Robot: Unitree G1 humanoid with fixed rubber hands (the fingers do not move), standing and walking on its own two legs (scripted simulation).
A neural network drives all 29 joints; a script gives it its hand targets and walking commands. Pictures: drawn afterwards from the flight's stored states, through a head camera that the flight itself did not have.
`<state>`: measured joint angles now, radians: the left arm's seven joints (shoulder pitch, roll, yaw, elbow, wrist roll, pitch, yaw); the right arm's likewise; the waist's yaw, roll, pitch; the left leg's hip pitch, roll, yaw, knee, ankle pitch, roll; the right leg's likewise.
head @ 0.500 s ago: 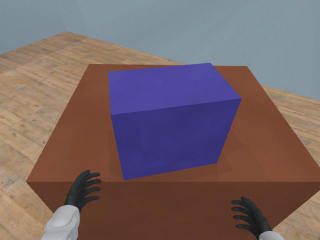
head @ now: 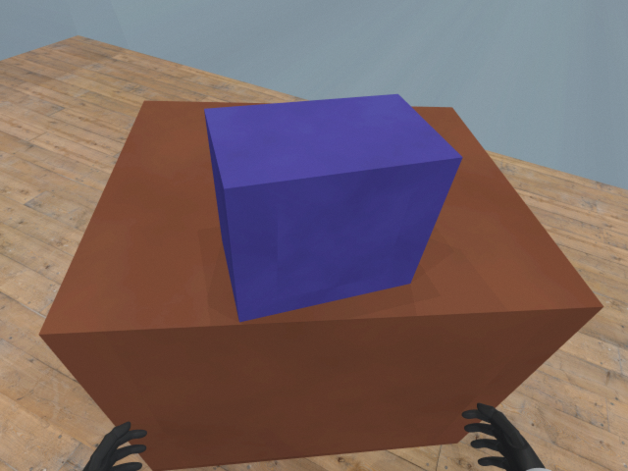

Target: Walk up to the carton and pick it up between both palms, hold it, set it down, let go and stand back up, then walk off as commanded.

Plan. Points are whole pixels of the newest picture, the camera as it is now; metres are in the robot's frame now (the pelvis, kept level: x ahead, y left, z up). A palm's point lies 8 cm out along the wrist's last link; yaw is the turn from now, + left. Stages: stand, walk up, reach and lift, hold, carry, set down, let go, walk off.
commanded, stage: stand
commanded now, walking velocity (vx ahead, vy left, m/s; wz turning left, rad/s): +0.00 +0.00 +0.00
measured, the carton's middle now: (319, 206) +0.49 +0.02 +0.09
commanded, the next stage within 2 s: none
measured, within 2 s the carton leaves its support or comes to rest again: neither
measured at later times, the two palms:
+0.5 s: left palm out of the picture +0.13 +0.29 -0.15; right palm out of the picture +0.15 -0.28 -0.09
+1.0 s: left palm out of the picture +0.11 +0.30 -0.14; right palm out of the picture +0.17 -0.27 -0.10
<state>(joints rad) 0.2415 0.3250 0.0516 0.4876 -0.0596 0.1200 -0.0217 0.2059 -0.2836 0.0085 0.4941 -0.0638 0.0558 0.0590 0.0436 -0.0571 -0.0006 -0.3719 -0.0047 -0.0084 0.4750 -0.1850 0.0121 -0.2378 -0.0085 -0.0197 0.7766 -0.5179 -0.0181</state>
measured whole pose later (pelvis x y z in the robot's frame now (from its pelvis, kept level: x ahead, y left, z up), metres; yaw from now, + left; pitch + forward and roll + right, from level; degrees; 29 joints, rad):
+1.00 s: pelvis +0.03 -0.01 -0.02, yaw -1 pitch +2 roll -2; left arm 0.12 0.37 0.05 0.93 -0.06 0.00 0.01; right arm 0.17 -0.30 -0.05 0.64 -0.02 0.01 0.03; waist 0.04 -0.01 0.12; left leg -0.39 -0.01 -0.03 0.70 -0.34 0.04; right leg -0.19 0.03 -0.03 0.59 -0.44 -0.01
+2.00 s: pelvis -0.01 +0.00 -0.01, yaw -1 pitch -1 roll -2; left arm 0.11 0.37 0.05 1.04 -0.06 0.00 0.00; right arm 0.17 -0.30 -0.05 0.79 -0.02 0.00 0.03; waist 0.04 0.01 0.11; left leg -0.38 -0.01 -0.03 0.68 -0.28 0.04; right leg -0.19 0.03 -0.03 0.59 -0.39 0.00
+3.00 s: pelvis -0.15 -0.05 -0.02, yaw -2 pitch -5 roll +2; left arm 0.18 0.35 0.05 0.82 -0.06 0.02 0.02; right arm 0.19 -0.41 -0.05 0.81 -0.01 0.07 -0.01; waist 0.04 0.08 0.16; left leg -0.48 -0.13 -0.20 1.21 -0.40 0.03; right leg -0.36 0.03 -0.03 0.75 -0.29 -0.08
